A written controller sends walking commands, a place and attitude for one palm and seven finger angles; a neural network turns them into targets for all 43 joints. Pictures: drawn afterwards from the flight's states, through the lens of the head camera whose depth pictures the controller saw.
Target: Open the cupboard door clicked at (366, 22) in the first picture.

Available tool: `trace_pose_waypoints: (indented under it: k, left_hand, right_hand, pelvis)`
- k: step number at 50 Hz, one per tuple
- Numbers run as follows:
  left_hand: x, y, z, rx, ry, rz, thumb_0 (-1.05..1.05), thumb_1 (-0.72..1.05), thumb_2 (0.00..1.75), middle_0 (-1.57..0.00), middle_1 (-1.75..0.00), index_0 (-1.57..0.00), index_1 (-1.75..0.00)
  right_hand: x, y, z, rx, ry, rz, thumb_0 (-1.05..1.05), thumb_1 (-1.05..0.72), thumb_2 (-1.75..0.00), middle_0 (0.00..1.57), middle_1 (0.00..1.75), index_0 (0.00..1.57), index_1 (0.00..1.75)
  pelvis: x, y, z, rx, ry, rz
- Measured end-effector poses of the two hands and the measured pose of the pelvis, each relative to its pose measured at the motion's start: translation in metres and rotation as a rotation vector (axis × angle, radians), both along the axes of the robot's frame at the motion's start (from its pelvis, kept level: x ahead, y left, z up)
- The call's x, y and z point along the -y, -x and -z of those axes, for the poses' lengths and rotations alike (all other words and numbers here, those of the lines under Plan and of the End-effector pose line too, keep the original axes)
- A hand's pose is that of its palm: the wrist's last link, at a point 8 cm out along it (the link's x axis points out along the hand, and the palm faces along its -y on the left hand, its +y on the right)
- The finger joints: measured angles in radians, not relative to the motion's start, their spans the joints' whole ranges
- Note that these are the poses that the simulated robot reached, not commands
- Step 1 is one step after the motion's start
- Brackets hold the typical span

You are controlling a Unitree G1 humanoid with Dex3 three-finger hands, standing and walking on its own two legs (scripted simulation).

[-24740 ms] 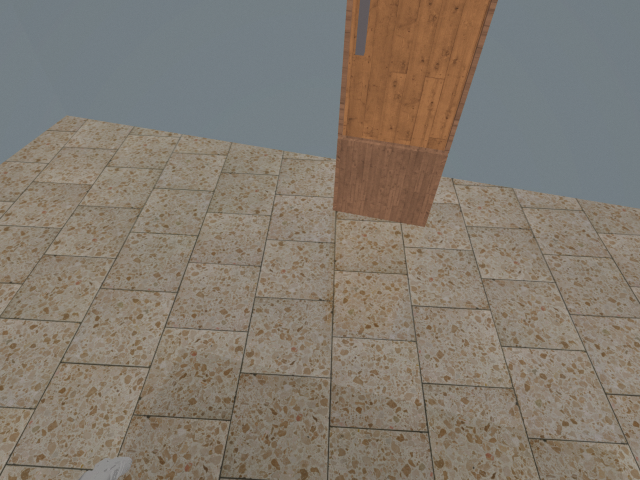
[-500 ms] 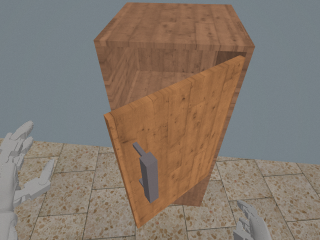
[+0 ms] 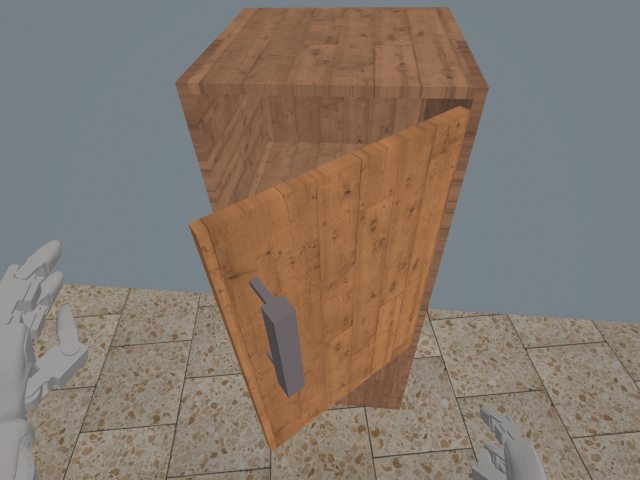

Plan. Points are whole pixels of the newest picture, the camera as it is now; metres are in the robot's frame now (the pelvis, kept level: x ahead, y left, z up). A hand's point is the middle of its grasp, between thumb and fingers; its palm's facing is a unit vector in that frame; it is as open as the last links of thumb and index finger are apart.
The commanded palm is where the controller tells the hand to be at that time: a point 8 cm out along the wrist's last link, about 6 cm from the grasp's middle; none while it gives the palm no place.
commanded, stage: step back with the hand held close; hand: left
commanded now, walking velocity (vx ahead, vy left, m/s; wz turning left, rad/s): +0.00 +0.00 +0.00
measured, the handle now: (275, 338) +0.27 +0.10 +0.06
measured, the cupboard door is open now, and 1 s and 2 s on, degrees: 42 42 42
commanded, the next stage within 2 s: stop stepping back and stand still in 1.10 s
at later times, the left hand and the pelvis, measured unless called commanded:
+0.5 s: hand (43, 376) +0.16 +0.28 +0.15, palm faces +0.33 -0.81 -0.49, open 7.4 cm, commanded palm +0.10 +0.32 +0.17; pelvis -0.05 +0.03 -0.01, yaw -2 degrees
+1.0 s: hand out of the picture +0.05 +0.33 +0.15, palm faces +0.44 -0.80 -0.40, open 7.4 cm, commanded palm -0.02 +0.37 +0.17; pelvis -0.15 +0.06 -0.02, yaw +1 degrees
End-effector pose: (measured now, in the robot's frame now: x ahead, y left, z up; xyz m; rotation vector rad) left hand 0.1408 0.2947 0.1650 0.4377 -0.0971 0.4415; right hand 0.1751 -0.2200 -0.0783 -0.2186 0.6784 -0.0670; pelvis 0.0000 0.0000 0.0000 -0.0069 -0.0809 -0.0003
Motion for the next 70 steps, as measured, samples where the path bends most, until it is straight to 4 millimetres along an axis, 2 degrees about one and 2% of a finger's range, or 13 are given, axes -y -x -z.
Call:
trace_pose_waypoints:
  k: [7, 10, 16, 21, 29, 35, 43, 47, 53, 57, 62, 66, 70]
  left_hand:
    - [-0.005, -0.006, -0.011, 0.034, -0.065, 0.017, 0.02, 0.89, 0.90, -0.21, -0.30, -0.21, -0.30]
    - [-0.005, -0.009, -0.006, 0.004, -0.074, 0.042, 0.01, 0.89, 0.90, -0.21, -0.30, -0.21, -0.30]
    - [-0.001, -0.006, 0.009, -0.077, -0.066, 0.122, 0.01, 0.89, 0.90, -0.21, -0.30, -0.21, -0.30]
    - [-0.011, 0.007, 0.001, -0.038, -0.107, 0.152, 0.02, 0.89, 0.89, -0.21, -0.30, -0.22, -0.30]
    - [-0.035, 0.043, -0.005, 0.050, -0.136, 0.124, 0.01, 0.89, 0.90, -0.21, -0.30, -0.22, -0.30]
    - [-0.048, 0.079, -0.003, 0.071, -0.161, 0.067, 0.01, 0.89, 0.90, -0.21, -0.30, -0.22, -0.30]
    - [-0.049, 0.126, -0.002, 0.089, -0.118, 0.042, 0.01, 0.89, 0.90, -0.21, -0.30, -0.22, -0.30]
    - [-0.059, 0.133, 0.001, 0.136, -0.097, 0.065, 0.01, 0.89, 0.90, -0.21, -0.30, -0.22, -0.30]
    - [-0.082, 0.136, -0.004, 0.160, -0.115, 0.080, 0.01, 0.89, 0.90, -0.21, -0.30, -0.22, -0.30]
    - [-0.079, 0.152, -0.013, 0.168, -0.113, 0.129, 0.02, 0.89, 0.90, -0.21, -0.30, -0.21, -0.30]
    - [-0.065, 0.180, -0.013, 0.156, -0.080, 0.196, 0.01, 0.89, 0.90, -0.21, -0.30, -0.21, -0.30]
    - [-0.060, 0.209, -0.011, 0.118, -0.114, 0.205, 0.01, 0.89, 0.90, -0.21, -0.30, -0.21, -0.30]
    - [-0.056, 0.246, -0.011, 0.087, -0.158, 0.213, 0.01, 0.89, 0.90, -0.21, -0.30, -0.22, -0.30]
  right_hand:
    - [0.005, 0.003, -0.001, -0.019, 0.004, 0.011, 0.02, -0.91, -0.90, 0.20, 0.30, 0.20, 0.30]
    - [0.009, 0.009, -0.002, -0.032, 0.011, 0.043, 0.02, -0.91, -0.90, 0.20, 0.30, 0.20, 0.30]
    - [0.017, 0.029, -0.005, -0.056, 0.039, 0.118, 0.01, -0.91, -0.90, 0.20, 0.30, 0.20, 0.30]
    - [0.013, 0.051, -0.008, -0.069, 0.065, 0.147, 0.01, -0.91, -0.90, 0.20, 0.30, 0.20, 0.30]
    - [-0.008, 0.086, -0.010, -0.042, 0.076, 0.133, 0.01, -0.91, -0.90, 0.20, 0.30, 0.20, 0.30]
    - [-0.027, 0.109, 0.002, -0.036, 0.059, 0.083, 0.01, -0.91, -0.90, 0.20, 0.30, 0.20, 0.30]
    - [-0.044, 0.137, 0.013, -0.080, 0.038, 0.025, 0.02, -0.91, -0.90, 0.20, 0.30, 0.20, 0.30]
    - [-0.046, 0.152, 0.009, -0.081, 0.077, 0.047, 0.02, -0.91, -0.90, 0.20, 0.30, 0.20, 0.30]
    - [-0.058, 0.174, -0.007, -0.031, 0.101, 0.061, 0.02, -0.91, -0.90, 0.20, 0.30, 0.20, 0.30]
    - [-0.066, 0.199, -0.017, -0.010, 0.077, 0.069, 0.01, -0.91, -0.90, 0.20, 0.30, 0.20, 0.30]
    - [-0.067, 0.235, -0.020, -0.018, 0.071, 0.080, 0.01, -0.91, -0.90, 0.20, 0.30, 0.20, 0.30]
    - [-0.063, 0.265, -0.012, -0.019, 0.054, 0.077, 0.01, -0.91, -0.90, 0.20, 0.30, 0.20, 0.30]
    - [-0.055, 0.301, 0.008, -0.065, 0.052, 0.079, 0.01, -0.91, -0.90, 0.20, 0.30, 0.20, 0.30]
  pelvis:
    - [0.002, 0.006, 0.001, -0.029, 0.011, 0.000]
    - [-0.001, 0.011, 0.001, -0.049, 0.012, 0.011]
    - [-0.011, 0.022, 0.002, -0.068, 0.010, 0.031]
    - [-0.018, 0.037, 0.005, -0.067, 0.014, 0.034]
    - [-0.035, 0.069, 0.010, -0.059, 0.029, 0.029]
    - [-0.041, 0.092, 0.017, -0.060, 0.031, -0.018]
    - [-0.046, 0.125, 0.016, -0.059, 0.043, -0.026]
    - [-0.057, 0.132, 0.019, -0.065, 0.046, -0.018]
    - [-0.069, 0.168, 0.013, -0.065, 0.051, -0.001]
    - [-0.072, 0.189, 0.007, -0.090, 0.073, 0.030]
    - [-0.071, 0.219, 0.004, -0.124, 0.080, 0.051]
    - [-0.065, 0.249, 0.009, -0.144, 0.052, 0.035]
    - [-0.066, 0.277, 0.018, -0.114, 0.036, 0.061]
